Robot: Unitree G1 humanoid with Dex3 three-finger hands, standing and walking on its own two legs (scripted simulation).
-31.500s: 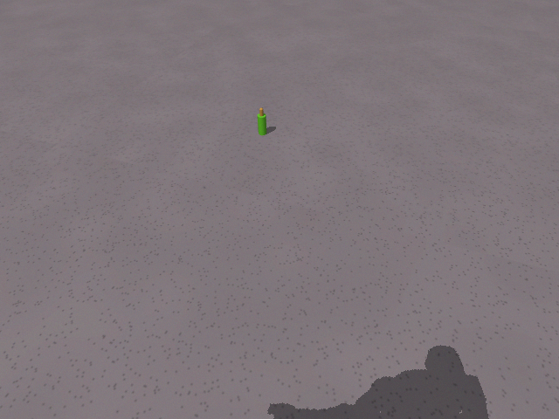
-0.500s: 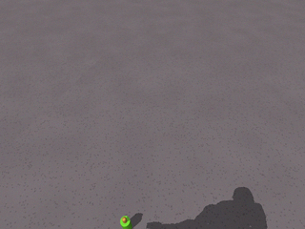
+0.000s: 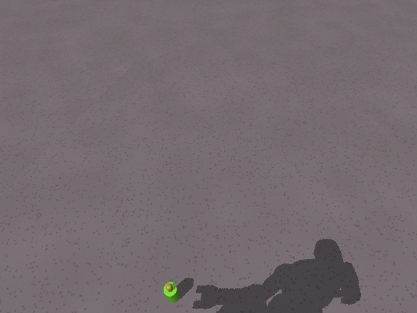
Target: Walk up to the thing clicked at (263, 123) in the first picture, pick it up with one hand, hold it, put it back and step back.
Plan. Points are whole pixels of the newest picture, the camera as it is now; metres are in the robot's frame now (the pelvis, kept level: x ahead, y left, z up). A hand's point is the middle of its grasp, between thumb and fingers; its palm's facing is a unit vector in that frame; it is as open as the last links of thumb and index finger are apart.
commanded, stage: step back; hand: left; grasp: from the side
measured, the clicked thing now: (171, 291) +0.33 +0.17 -0.69
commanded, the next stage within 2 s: none
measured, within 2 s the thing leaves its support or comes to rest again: neither
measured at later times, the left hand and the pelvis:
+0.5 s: hand out of the picture +0.05 +0.30 -0.18, palm faces -0.09 -0.93 -0.35, open 7.4 cm; pelvis -0.08 +0.06 -0.01, yaw -3 degrees
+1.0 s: hand out of the picture -0.06 +0.33 -0.17, palm faces -0.02 -0.93 -0.37, open 7.4 cm; pelvis -0.20 +0.07 -0.02, yaw -1 degrees
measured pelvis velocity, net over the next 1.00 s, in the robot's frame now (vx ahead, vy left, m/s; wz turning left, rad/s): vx -0.20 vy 0.07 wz -0.02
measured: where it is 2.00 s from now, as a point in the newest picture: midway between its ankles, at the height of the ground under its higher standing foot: outside the picture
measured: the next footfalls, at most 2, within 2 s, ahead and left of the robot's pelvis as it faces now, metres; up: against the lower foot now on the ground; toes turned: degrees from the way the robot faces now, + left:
right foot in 0.62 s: -0.08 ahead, -0.08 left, +0.00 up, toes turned -1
left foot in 0.96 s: -0.16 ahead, +0.18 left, +0.00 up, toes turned -4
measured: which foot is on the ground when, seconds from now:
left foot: down 0.00-0.66, up 0.68-0.94, down 0.96-1.00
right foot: down 0.00-0.20, up 0.22-0.60, down 0.62-0.98, up 1.00-1.00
